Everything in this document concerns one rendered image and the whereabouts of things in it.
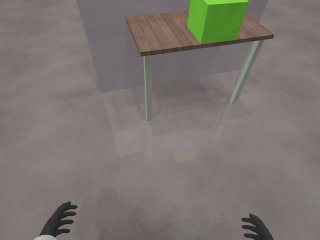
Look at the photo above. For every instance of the robot right hand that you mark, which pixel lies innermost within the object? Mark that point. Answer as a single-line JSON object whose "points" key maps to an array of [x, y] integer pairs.
{"points": [[260, 229]]}

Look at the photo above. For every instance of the carton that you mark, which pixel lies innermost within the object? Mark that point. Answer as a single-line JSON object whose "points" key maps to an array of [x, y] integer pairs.
{"points": [[213, 21]]}

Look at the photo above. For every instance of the robot left hand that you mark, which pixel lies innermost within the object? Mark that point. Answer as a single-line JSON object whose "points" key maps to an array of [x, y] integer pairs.
{"points": [[54, 222]]}

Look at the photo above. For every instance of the table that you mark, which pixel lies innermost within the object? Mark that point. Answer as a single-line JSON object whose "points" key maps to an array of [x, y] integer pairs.
{"points": [[163, 33]]}

